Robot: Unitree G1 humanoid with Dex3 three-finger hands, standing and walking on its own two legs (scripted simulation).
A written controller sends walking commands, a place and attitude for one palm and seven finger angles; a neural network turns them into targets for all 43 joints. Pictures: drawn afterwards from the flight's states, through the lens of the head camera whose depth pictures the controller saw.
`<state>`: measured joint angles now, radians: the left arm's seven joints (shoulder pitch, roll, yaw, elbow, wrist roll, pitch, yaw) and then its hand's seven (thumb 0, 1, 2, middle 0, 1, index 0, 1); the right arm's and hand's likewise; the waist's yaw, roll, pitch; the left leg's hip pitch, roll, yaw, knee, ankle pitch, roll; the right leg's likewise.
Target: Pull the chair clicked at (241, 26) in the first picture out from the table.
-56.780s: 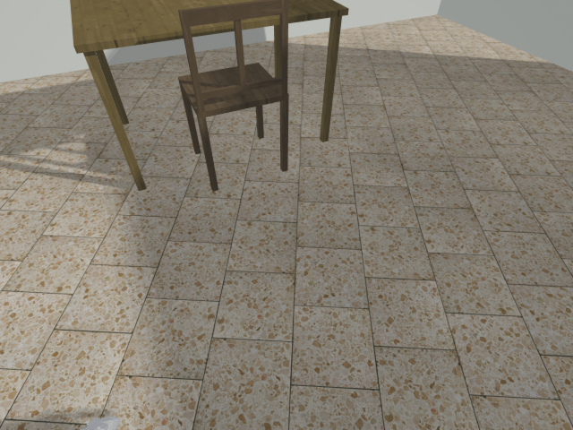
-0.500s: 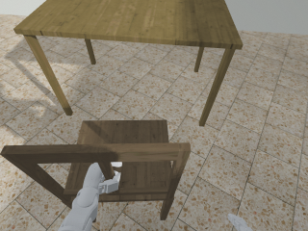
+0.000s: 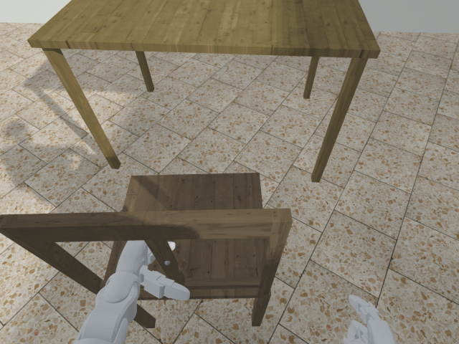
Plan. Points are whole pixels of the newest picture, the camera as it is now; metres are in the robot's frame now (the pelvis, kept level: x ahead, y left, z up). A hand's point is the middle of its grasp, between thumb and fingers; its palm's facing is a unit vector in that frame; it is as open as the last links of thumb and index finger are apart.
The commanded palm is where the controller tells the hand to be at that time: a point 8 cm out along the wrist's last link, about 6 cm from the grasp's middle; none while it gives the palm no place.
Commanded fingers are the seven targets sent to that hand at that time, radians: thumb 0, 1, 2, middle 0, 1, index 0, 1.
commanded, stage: open the thumb and straighten the fingers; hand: left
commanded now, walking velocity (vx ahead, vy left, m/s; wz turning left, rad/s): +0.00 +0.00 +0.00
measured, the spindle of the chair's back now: (168, 262) +0.29 +0.13 -0.07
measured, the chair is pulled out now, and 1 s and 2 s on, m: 0.57 0.57 0.57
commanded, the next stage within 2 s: draw the fingers out of the gap in 0.20 s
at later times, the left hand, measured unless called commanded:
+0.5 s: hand (146, 283) +0.24 +0.16 -0.03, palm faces -0.02 -0.98 -0.18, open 17.4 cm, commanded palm +0.22 +0.20 -0.01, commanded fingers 0.00 -0.55 0.20 0.00 0.00 0.00 0.00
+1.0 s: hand (143, 334) +0.16 +0.15 -0.04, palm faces -0.03 -0.99 -0.14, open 17.5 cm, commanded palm +0.14 +0.20 -0.01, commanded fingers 0.00 -0.55 0.20 0.00 0.00 0.00 0.00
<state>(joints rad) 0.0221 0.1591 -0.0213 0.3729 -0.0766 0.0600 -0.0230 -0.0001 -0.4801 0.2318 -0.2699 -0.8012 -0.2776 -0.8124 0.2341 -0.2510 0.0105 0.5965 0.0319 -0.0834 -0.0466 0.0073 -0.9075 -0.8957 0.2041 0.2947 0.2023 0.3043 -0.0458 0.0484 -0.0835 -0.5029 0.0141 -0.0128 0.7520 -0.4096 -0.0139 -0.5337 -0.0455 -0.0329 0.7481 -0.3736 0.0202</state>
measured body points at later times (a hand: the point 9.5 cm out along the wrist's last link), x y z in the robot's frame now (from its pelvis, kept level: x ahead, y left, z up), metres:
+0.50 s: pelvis +0.00 -0.01 -0.01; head +0.04 -0.02 +0.44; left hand +0.23 +0.21 -0.02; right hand +0.16 -0.26 -0.10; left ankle -0.02 +0.13 -0.71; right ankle +0.00 -0.13 -0.71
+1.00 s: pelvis -0.01 +0.00 -0.02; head +0.01 -0.01 +0.43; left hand +0.16 +0.20 -0.02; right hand +0.17 -0.24 -0.09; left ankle -0.02 +0.13 -0.71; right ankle +0.00 -0.13 -0.71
